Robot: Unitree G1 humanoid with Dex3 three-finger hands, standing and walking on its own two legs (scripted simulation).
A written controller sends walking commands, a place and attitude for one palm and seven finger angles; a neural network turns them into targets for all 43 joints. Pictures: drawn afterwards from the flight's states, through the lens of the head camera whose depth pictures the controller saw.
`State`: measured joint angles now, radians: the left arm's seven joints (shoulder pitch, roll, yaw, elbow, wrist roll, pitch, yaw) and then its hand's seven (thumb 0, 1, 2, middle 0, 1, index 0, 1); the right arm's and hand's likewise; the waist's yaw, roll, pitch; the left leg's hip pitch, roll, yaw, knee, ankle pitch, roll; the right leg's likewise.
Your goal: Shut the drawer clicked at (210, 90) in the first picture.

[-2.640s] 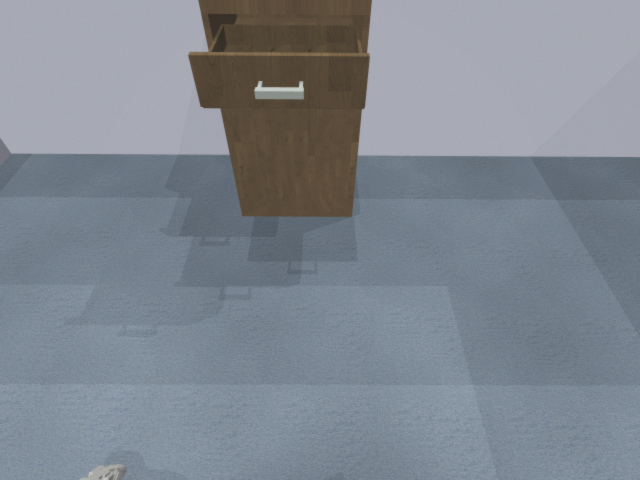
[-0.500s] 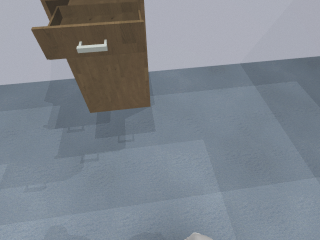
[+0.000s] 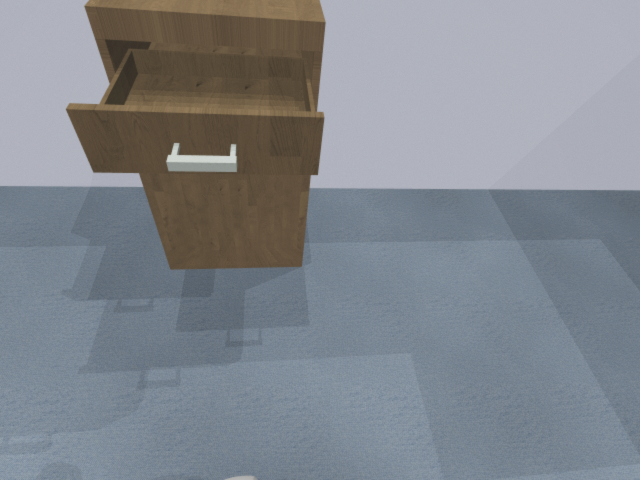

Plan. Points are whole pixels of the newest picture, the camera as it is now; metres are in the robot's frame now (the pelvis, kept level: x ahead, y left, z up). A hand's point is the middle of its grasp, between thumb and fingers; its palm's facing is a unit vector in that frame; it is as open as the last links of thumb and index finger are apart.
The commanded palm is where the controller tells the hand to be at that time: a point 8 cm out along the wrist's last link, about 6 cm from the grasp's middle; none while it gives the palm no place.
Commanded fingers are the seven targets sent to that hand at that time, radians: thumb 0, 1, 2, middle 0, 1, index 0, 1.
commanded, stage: turn to face it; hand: left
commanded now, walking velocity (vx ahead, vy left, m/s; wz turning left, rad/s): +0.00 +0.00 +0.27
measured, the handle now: (204, 156) +0.64 +0.28 +0.01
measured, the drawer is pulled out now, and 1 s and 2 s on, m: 0.28 0.28 0.28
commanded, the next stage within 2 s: take the last steps up to it in 0.26 s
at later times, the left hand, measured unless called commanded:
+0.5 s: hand out of the picture +0.09 +0.17 -0.15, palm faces +0.22 -0.95 -0.22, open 7.3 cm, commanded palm none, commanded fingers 0.00 0.90 0.90 -0.20 -0.30 -0.20 -0.30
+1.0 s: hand (201, 434) +0.20 +0.18 -0.16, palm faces +0.19 -0.96 -0.22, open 7.3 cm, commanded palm none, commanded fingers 0.00 0.90 0.90 -0.20 -0.30 -0.20 -0.30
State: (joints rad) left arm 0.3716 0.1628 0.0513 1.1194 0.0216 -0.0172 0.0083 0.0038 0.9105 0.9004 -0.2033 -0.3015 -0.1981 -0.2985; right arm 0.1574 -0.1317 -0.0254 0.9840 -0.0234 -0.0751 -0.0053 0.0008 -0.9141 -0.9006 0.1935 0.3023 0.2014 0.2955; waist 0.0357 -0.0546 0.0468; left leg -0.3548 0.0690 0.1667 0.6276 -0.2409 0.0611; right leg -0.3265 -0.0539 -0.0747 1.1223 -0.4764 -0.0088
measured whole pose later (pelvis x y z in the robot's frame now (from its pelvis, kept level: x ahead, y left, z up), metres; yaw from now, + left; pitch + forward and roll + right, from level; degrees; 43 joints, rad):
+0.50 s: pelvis +0.07 -0.01 +0.01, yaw +9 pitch -2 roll +0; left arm 0.24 0.15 0.04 1.02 0.03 -0.02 0.03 0.00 0.93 0.90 -0.20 -0.30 -0.20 -0.30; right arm 0.28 -0.15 -0.04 1.09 -0.02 0.03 0.00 0.01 -0.92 -0.90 0.20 0.30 0.20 0.30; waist 0.00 0.02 0.02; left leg -0.33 0.05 0.06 0.83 -0.47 -0.01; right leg -0.20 -0.06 -0.16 0.47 -0.24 -0.02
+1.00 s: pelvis +0.19 -0.01 +0.00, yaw +9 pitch -1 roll +1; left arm 0.22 0.18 0.07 1.05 0.02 -0.03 -0.02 0.01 0.93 0.90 -0.20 -0.30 -0.20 -0.30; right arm 0.43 -0.12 -0.04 1.15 -0.02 -0.04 -0.01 0.01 -0.91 -0.90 0.20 0.30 0.20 0.30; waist -0.02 0.01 0.06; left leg -0.07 0.08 0.12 0.55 -0.43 -0.03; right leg -0.37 -0.07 -0.13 0.59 -0.19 -0.03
